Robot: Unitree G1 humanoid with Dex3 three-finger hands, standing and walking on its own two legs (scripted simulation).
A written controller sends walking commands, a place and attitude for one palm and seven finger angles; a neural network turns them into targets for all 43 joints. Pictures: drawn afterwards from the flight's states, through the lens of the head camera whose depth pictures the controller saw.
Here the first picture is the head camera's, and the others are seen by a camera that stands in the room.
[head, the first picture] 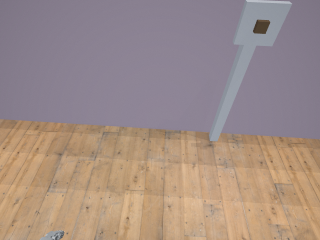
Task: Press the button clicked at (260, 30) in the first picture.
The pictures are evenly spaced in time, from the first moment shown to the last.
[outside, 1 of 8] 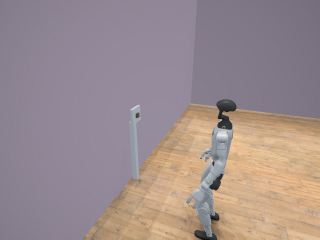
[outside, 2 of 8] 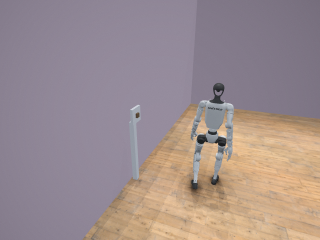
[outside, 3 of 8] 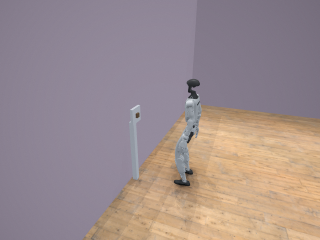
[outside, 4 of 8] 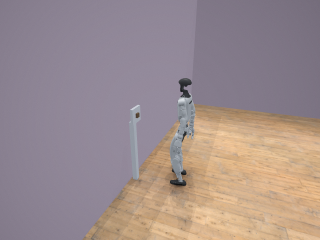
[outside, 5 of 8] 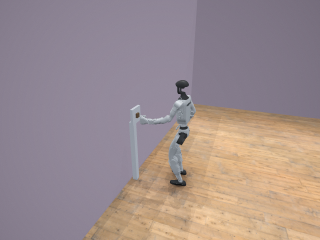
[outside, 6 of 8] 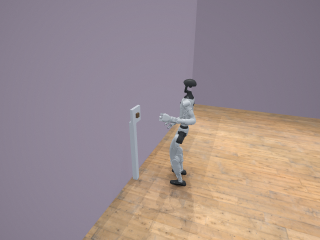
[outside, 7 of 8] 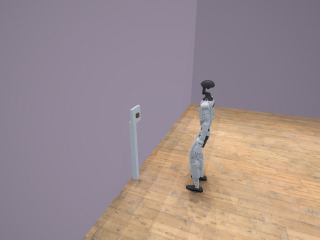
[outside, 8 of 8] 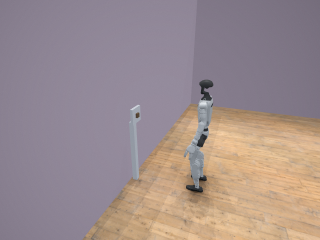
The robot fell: no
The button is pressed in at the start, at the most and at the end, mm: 0 12 0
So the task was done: yes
